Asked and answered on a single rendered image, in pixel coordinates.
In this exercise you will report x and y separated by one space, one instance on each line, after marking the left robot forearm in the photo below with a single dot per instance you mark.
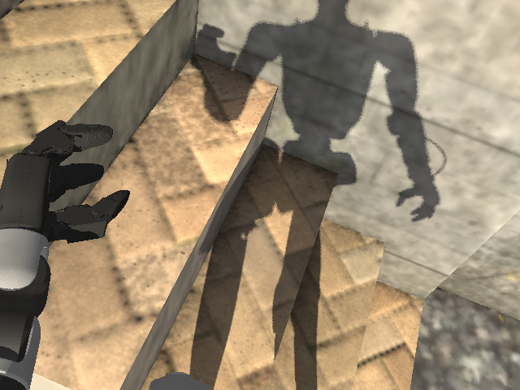
24 285

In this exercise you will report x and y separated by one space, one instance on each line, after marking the left robot hand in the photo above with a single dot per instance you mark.
33 179

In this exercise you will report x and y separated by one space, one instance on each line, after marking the left robot thigh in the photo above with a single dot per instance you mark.
179 382

